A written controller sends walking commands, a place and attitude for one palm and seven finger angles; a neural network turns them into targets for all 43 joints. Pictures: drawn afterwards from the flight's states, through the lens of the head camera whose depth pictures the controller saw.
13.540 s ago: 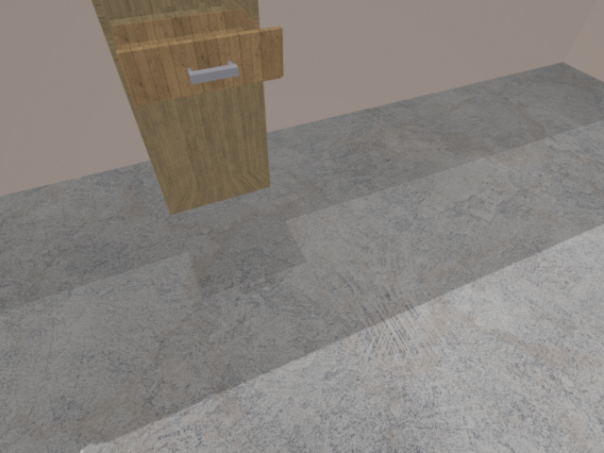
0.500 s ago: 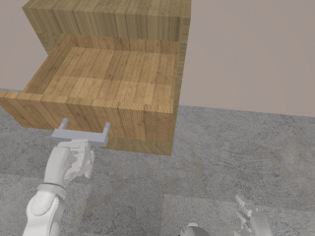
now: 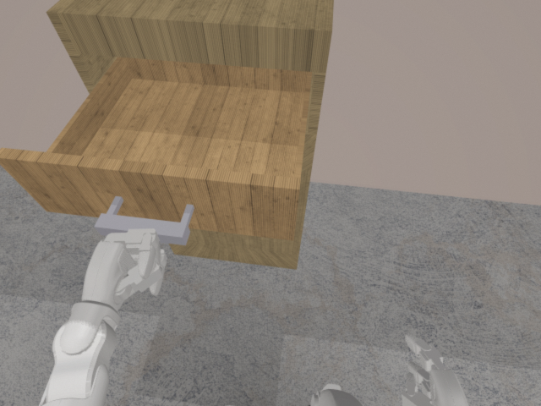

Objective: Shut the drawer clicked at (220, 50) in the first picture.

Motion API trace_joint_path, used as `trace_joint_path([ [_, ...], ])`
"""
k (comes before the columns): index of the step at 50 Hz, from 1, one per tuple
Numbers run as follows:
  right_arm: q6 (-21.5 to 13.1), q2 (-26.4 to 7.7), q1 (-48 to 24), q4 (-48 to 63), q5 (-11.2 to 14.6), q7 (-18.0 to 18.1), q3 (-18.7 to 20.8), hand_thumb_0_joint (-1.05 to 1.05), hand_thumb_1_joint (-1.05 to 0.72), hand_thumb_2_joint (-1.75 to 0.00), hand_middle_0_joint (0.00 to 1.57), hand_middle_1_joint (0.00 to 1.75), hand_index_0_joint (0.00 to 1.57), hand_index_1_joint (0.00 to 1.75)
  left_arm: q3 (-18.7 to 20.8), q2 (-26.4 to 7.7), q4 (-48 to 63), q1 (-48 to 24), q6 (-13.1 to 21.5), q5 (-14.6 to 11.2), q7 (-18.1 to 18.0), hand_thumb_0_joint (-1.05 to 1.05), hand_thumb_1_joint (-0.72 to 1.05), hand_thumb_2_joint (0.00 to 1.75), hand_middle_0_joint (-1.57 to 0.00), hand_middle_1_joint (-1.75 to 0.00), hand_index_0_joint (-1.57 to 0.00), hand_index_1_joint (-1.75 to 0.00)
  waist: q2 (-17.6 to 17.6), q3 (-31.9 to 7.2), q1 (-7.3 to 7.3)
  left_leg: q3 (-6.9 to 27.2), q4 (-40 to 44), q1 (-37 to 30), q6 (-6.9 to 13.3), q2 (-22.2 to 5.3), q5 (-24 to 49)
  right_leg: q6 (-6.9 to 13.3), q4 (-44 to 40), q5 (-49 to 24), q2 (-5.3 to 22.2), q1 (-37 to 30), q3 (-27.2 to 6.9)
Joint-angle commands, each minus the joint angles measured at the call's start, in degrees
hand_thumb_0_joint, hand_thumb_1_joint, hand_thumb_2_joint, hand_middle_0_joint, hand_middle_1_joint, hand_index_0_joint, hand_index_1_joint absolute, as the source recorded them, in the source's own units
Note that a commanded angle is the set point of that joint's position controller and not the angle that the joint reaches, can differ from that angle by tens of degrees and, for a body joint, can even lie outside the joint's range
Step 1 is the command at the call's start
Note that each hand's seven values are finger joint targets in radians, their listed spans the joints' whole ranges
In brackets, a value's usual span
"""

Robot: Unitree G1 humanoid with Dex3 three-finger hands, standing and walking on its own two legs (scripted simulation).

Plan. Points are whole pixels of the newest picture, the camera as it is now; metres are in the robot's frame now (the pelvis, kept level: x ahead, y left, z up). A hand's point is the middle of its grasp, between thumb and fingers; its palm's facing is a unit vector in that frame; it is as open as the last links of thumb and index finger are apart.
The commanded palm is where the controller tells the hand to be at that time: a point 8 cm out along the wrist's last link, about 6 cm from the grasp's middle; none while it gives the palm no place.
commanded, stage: push the drawer shut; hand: left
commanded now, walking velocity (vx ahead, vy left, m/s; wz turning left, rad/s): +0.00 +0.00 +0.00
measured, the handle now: (148, 217) +0.38 +0.20 +0.05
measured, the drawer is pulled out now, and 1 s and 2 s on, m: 0.27 0.15 0.02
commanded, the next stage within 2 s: none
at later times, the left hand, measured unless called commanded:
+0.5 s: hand (174, 227) +0.36 +0.16 +0.05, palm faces -0.09 -0.99 -0.06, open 3.3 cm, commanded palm +0.34 +0.21 +0.05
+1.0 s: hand (184, 197) +0.41 +0.16 +0.05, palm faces -0.09 -0.99 -0.04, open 3.3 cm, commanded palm +0.40 +0.21 +0.05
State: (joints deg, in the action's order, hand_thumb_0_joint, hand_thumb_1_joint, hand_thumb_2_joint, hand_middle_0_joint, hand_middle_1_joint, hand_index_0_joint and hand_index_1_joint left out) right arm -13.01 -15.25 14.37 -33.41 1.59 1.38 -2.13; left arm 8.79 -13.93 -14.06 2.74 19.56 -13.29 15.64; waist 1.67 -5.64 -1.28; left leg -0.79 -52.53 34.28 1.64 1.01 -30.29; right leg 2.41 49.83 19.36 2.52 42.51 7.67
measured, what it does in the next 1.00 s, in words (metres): stands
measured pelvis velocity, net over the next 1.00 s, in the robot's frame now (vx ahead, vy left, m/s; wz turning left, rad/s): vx -0.01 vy -0.01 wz -0.03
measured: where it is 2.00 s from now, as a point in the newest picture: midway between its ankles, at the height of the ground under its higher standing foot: outside the picture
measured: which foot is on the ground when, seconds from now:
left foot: down 0.00-1.00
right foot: down 0.00-1.00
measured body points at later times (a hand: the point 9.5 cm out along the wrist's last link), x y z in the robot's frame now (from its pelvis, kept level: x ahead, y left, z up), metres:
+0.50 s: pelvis -0.01 -0.01 +0.00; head +0.06 -0.01 +0.44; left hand +0.36 +0.21 +0.06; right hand +0.10 -0.26 -0.11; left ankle -0.05 +0.10 -0.69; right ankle +0.05 -0.10 -0.69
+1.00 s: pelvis -0.01 -0.01 +0.00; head +0.08 -0.01 +0.44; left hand +0.41 +0.21 +0.06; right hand +0.06 -0.27 -0.12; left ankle -0.05 +0.10 -0.69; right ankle +0.05 -0.10 -0.69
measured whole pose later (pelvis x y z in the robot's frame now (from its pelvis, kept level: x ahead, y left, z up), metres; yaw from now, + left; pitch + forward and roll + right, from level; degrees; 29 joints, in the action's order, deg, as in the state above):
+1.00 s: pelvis -0.01 -0.01 +0.00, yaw -2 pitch +16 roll +0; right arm -4.3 -15.8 18.9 -35.5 1.0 0.6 -1.9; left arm 16.0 -19.4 -47.7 -29.5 23.1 -10.4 16.2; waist 0.4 -5.2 -5.4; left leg -2.6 -51.9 38.6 1.4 0.2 -28.9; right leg 3.0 49.0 17.1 1.4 47.6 6.0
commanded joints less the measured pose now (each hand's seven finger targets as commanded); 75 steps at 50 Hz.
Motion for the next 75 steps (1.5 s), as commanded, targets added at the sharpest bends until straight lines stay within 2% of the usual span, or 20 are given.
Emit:
trace_joint_path([
  [1, -2.90, -7.40, -0.88, 7.31, 0.23, 0.52, 2.75, 0.00, -0.90, -0.90, 0.20, 0.30, 0.20, 0.30, 2.48, -7.51, 10.64, -16.64, 4.01, -0.52, -0.21, 0.00, 0.90, 0.90, -1.40, -1.60, -1.40, -1.60, 1.05, -14.15, -1.78, 2.71, 8.82, 3.03, -1.68, -0.21, 18.44, -0.97, -5.24, -10.69, -0.41, -18.37, -6.35],
  [18, -0.34, -8.33, 1.59, 4.70, 0.33, 1.18, 2.29, 0.00, -0.90, -0.90, 0.20, 0.30, 0.20, 0.30, 4.06, -11.46, -5.64, -37.93, 4.29, 0.62, -0.66, 0.00, 0.90, 0.90, -1.40, -1.60, -1.40, -1.60, -1.20, -14.48, -3.53, 2.74, 9.41, 6.30, -1.03, -0.15, 11.98, -1.04, -6.45, -4.68, -0.44, -17.43, -7.77],
  [19, -0.06, -8.42, 2.09, 4.73, 0.31, 1.14, 2.41, 0.00, -0.90, -0.90, 0.20, 0.30, 0.20, 0.30, 4.86, -11.69, -6.77, -38.05, 4.46, 0.59, -0.60, 0.00, 0.90, 0.90, -1.40, -1.60, -1.40, -1.60, -2.61, -15.27, -3.27, 2.63, 9.48, 6.40, -0.93, -0.09, 12.50, -1.08, -6.35, -5.52, -0.54, -18.31, -7.84],
  [21, 0.27, -8.31, 2.29, 5.01, 0.23, 0.91, 2.39, 0.00, -0.90, -0.90, 0.20, 0.30, 0.20, 0.30, 4.96, -11.87, -6.88, -39.12, 4.91, 0.60, -0.37, 0.00, 0.90, 0.90, -1.40, -1.60, -1.40, -1.60, 1.01, -17.02, -2.72, 2.24, 9.65, 5.53, -1.19, 0.05, 13.80, -0.84, -6.03, -7.43, -0.40, -19.25, -8.03],
  [27, 1.95, -8.51, 4.05, 4.42, 0.01, 0.48, 2.63, 0.00, -0.90, -0.90, 0.20, 0.30, 0.20, 0.30, 6.38, -13.28, -11.93, -43.53, 5.65, 1.10, -0.54, 0.00, 0.90, 0.90, -1.40, -1.60, -1.40, -1.60, -0.63, -17.61, -3.41, 1.76, 9.38, 6.77, -1.02, -0.03, 14.48, -0.94, -6.04, -9.30, -0.54, -20.17, -8.60],
  [28, 2.22, -8.91, 4.48, 4.72, -0.05, 0.42, 2.75, 0.00, -0.90, -0.90, 0.20, 0.30, 0.20, 0.30, 7.68, -14.76, -12.66, -42.98, 5.82, 1.05, -0.55, 0.00, 0.90, 0.90, -1.40, -1.60, -1.40, -1.60, -2.98, -18.06, -3.25, 1.83, 9.29, 7.74, -0.80, -0.12, 14.75, -0.96, -5.95, -9.64, -0.71, -21.32, -8.69],
  [35, 4.09, -8.75, 5.81, 4.36, -0.04, 0.18, 2.92, 0.00, -0.90, -0.90, 0.20, 0.30, 0.20, 0.30, 8.87, -16.18, -16.10, -46.57, 6.76, 1.37, 0.52, 0.00, 0.90, 0.90, -1.40, -1.60, -1.40, -1.60, 1.24, -19.35, -3.46, 1.10, 9.24, 6.82, -0.90, -0.20, 16.64, -0.77, -5.48, -12.60, -0.90, -21.22, -9.04],
  [38, 4.72, -9.00, 6.59, 3.82, -0.14, 0.21, 2.91, 0.00, -0.90, -0.90, 0.20, 0.30, 0.20, 0.30, 8.83, -16.37, -18.76, -50.27, 6.92, 1.28, 0.47, 0.00, 0.90, 0.90, -1.40, -1.60, -1.40, -1.60, -1.55, -18.58, -4.54, 1.24, 8.85, 8.06, -0.61, -0.33, 16.03, -0.93, -5.53, -12.52, -1.08, -20.72, -9.11],
  [44, 5.95, -8.96, 8.27, 3.58, -0.45, -0.21, 3.24, 0.00, -0.90, -0.90, 0.20, 0.30, 0.20, 0.30, 9.36, -17.14, -19.08, -52.59, 7.80, 1.96, 0.78, 0.00, 0.90, 0.90, -1.40, -1.60, -1.40, -1.60, 1.68, -23.05, -4.21, 1.42, 8.49, 5.30, -0.91, -0.45, 21.37, -0.68, -3.93, -17.59, -1.39, -21.18, -8.59],
  [45, 6.08, -8.73, 8.25, 3.59, -0.45, -0.34, 3.30, 0.00, -0.90, -0.90, 0.20, 0.30, 0.20, 0.30, 8.15, -15.42, -19.52, -52.87, 7.76, 1.84, 0.81, 0.00, 0.90, 0.90, -1.40, -1.60, -1.40, -1.60, 1.89, -22.71, -4.56, 1.33, 8.44, 4.64, -0.98, -0.55, 21.87, -0.73, -4.12, -17.98, -1.40, -20.50, -8.43],
  [47, 6.57, -9.15, 8.57, 3.26, -0.54, -0.39, 3.35, 0.00, -0.90, -0.90, 0.20, 0.30, 0.20, 0.30, 9.97, -17.56, -20.71, -53.62, 7.93, 1.87, 0.33, 0.00, 0.90, 0.90, -1.40, -1.60, -1.40, -1.60, -0.61, -22.18, -4.56, 1.33, 8.41, 6.29, -0.87, -0.54, 19.96, -0.79, -4.46, -16.78, -1.41, -21.13, -8.72],
  [48, 6.79, -9.23, 8.65, 3.39, -0.54, -0.36, 3.32, 0.00, -0.90, -0.90, 0.20, 0.30, 0.20, 0.30, 9.78, -17.75, -20.81, -53.87, 8.12, 2.08, 0.37, 0.00, 0.90, 0.90, -1.40, -1.60, -1.40, -1.60, 0.91, -21.75, -4.53, 1.40, 8.33, 5.93, -0.85, -0.60, 20.72, -0.58, -3.96, -17.24, -1.60, -20.27, -8.42],
  [52, 7.54, -9.12, 8.81, 2.57, -0.44, -0.33, 3.05, 0.00, -0.90, -0.90, 0.20, 0.30, 0.20, 0.30, 8.91, -17.16, -24.96, -59.65, 8.37, 2.74, 0.08, 0.00, 0.90, 0.90, -1.40, -1.60, -1.40, -1.60, 0.00, -19.38, -5.98, 1.24, 8.20, 7.72, -0.68, -0.53, 16.54, -0.90, -4.65, -13.16, -1.51, -17.76, -8.75],
  [55, 7.95, -9.16, 9.65, 2.10, -0.69, -0.32, 3.07, 0.00, -0.90, -0.90, 0.20, 0.30, 0.20, 0.30, 9.21, -18.22, -26.46, -64.05, 8.88, 3.46, 0.04, 0.00, 0.90, 0.90, -1.40, -1.60, -1.40, -1.60, 2.86, -21.41, -6.17, 1.65, 7.55, 6.33, -0.85, -0.50, 18.20, -0.68, -3.61, -13.92, -1.63, -16.45, -8.46],
  [58, 8.41, -9.70, 10.67, 1.67, -0.95, -0.24, 2.96, 0.00, -0.90, -0.90, 0.20, 0.30, 0.20, 0.30, 11.19, -20.71, -30.31, -65.48, 8.98, 3.50, 0.01, 0.00, 0.90, 0.90, -1.40, -1.60, -1.40, -1.60, -0.66, -21.81, -6.71, 1.81, 6.83, 8.37, -0.52, -0.48, 17.61, -0.78, -3.47, -14.07, -1.86, -17.13, -8.69],
  [62, 8.98, -9.55, 11.09, 1.42, -1.10, -0.39, 2.85, 0.00, -0.90, -0.90, 0.20, 0.30, 0.20, 0.30, 11.17, -20.97, -31.38, -69.23, 9.58, 3.75, 0.61, 0.00, 0.90, 0.90, -1.40, -1.60, -1.40, -1.60, 2.83, -24.01, -6.90, 1.80, 6.31, 7.81, -0.70, -0.45, 18.34, -0.66, -2.93, -14.49, -1.82, -16.52, -8.84],
  [64, 9.45, -9.81, 11.79, 1.68, -1.19, -0.52, 2.82, 0.00, -0.90, -0.90, 0.20, 0.30, 0.20, 0.30, 12.17, -22.45, -32.88, -69.01, 9.53, 4.04, 0.89, 0.00, 0.90, 0.90, -1.40, -1.60, -1.40, -1.60, 1.92, -24.76, -6.80, 2.05, 5.98, 7.92, -0.66, -0.57, 19.50, -0.60, -2.37, -15.27, -2.22, -16.74, -8.67],
  [66, 9.73, -9.65, 11.76, 1.46, -1.26, -0.67, 2.77, 0.00, -0.90, -0.90, 0.20, 0.30, 0.20, 0.30, 10.37, -20.39, -33.40, -72.22, 9.56, 4.01, 0.97, 0.00, 0.90, 0.90, -1.40, -1.60, -1.40, -1.60, 3.03, -23.39, -7.98, 2.18, 5.72, 7.70, -0.68, -0.70, 18.90, -0.73, -2.55, -14.28, -2.21, -14.18, -8.45],
  [71, 10.84, -10.39, 13.52, 1.55, -1.61, -0.87, 2.83, 0.00, -0.90, -0.90, 0.20, 0.30, 0.20, 0.30, 13.75, -24.85, -36.63, -73.29, 9.38, 4.97, 0.36, 0.00, 0.90, 0.90, -1.40, -1.60, -1.40, -1.60, 1.61, -24.81, -7.89, 2.01, 5.13, 10.40, -0.35, -0.58, 17.39, -0.72, -2.42, -13.48, -2.41, -15.48, -8.97],
  [75, 11.47, -10.59, 14.51, 1.17, -1.84, -0.90, 2.76, 0.00, -0.90, -0.90, 0.20, 0.30, 0.20, 0.30, 12.96, -25.07, -37.98, -78.17, 9.20, 5.73, 0.34, 0.00, 0.90, 0.90, -1.40, -1.60, -1.40, -1.60, 3.08, -23.65, -9.43, 2.57, 4.75, 10.31, -0.20, -0.86, 16.88, -0.78, -2.26, -12.10, -2.62, -12.18, -8.60],
])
